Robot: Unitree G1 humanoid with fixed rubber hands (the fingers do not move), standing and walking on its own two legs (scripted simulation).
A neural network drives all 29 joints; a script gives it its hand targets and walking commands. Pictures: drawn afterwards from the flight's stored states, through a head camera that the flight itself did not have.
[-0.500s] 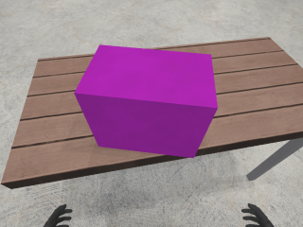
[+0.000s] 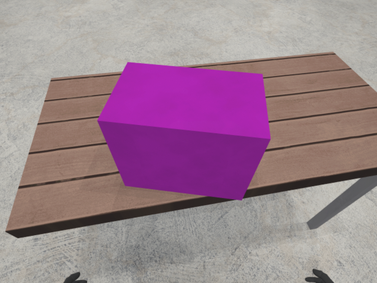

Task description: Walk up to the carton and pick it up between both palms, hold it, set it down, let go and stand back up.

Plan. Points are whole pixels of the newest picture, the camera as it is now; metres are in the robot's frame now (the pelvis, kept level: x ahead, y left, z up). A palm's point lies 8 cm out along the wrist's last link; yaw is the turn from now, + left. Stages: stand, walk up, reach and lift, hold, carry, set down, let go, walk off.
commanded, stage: stand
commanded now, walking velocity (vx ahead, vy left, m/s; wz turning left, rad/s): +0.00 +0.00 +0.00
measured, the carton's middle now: (187, 134) +0.41 +0.02 +0.06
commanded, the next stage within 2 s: walk up in 0.20 s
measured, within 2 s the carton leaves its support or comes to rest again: neither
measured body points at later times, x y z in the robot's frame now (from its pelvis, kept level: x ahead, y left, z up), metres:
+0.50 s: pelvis +0.00 -0.01 +0.00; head +0.02 +0.00 +0.45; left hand +0.09 +0.29 -0.13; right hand +0.08 -0.30 -0.12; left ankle +0.00 +0.11 -0.74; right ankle +0.01 -0.14 -0.74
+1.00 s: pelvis +0.03 -0.02 -0.01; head +0.06 -0.01 +0.44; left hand +0.09 +0.29 -0.13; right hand +0.17 -0.32 -0.12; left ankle +0.00 +0.11 -0.74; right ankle +0.01 -0.14 -0.74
